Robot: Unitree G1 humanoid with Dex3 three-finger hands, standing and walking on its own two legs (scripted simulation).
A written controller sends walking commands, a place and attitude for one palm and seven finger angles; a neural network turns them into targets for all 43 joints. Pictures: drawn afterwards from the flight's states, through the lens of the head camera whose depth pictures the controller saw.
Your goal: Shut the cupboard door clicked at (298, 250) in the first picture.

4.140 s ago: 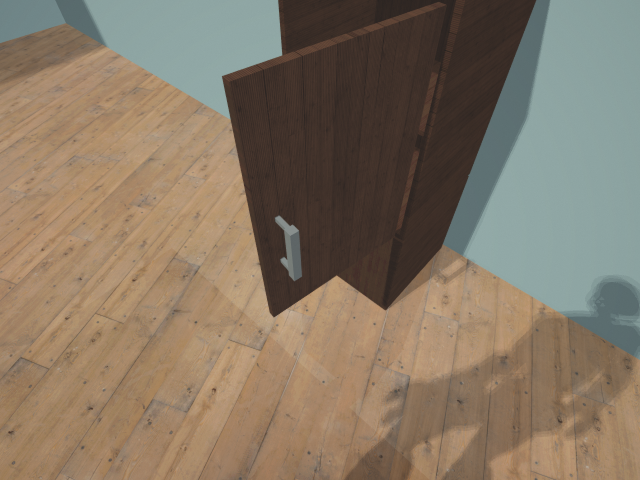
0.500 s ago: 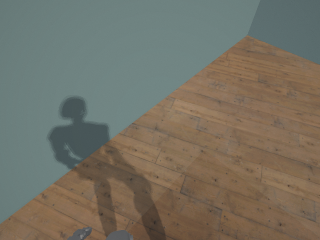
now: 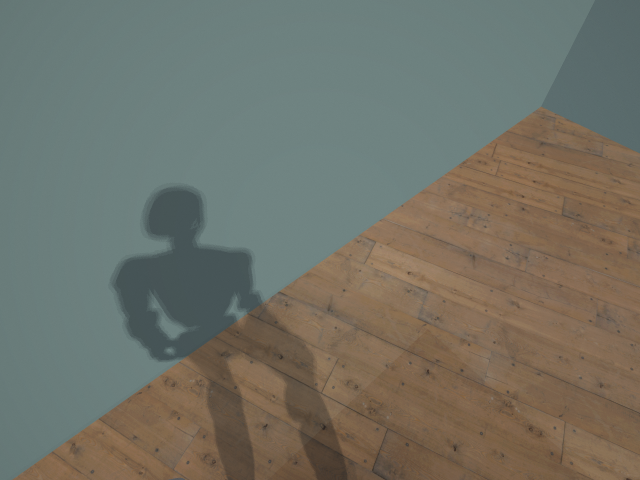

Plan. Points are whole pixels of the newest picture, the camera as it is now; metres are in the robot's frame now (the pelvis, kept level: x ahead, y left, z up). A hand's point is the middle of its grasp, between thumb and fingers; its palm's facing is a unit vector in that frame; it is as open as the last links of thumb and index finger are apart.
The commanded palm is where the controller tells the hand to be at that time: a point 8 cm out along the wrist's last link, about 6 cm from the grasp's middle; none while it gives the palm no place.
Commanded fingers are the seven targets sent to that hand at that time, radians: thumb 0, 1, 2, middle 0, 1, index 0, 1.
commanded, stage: turn to face it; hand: left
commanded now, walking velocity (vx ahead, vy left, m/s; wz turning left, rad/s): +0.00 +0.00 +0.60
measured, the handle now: out of the picture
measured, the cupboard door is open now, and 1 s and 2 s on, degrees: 80 80 80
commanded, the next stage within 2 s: none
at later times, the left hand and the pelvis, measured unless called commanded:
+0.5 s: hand out of the picture +0.10 +0.23 -0.16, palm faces +0.34 -0.90 -0.28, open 7.4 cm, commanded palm none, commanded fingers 0.00 0.90 0.90 -0.20 -0.30 -0.20 -0.30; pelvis +0.09 -0.01 +0.00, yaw +18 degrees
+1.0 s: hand out of the picture +0.06 +0.11 -0.16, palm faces +0.63 -0.74 -0.24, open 7.4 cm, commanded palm none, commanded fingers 0.00 0.90 0.90 -0.20 -0.30 -0.20 -0.30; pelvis +0.14 -0.06 +0.01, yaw +38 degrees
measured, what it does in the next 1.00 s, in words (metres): walks ahead, turning left: left foot, then right foot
